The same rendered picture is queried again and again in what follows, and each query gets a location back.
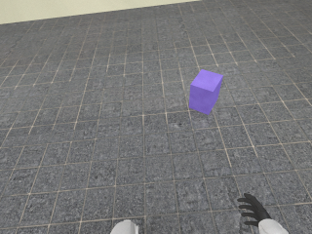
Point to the carton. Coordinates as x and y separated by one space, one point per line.
204 91

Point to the right robot hand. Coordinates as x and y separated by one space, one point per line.
259 213

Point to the robot right forearm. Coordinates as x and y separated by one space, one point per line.
271 226

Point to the robot left thigh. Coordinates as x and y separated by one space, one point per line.
125 227

